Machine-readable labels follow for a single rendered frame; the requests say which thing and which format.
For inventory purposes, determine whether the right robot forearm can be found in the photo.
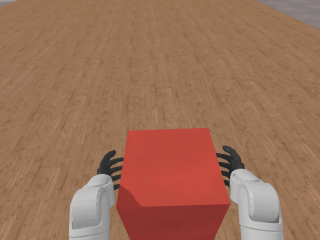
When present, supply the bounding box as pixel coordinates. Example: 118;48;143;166
229;169;284;240

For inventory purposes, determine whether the robot left hand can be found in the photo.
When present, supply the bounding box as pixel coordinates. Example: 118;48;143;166
97;150;124;190

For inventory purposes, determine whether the left robot forearm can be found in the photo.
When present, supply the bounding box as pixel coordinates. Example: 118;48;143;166
68;174;115;240

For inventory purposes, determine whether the robot right hand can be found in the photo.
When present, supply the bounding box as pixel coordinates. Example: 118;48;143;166
216;145;245;187

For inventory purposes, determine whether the carton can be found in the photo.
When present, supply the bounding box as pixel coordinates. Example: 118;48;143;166
116;128;230;240

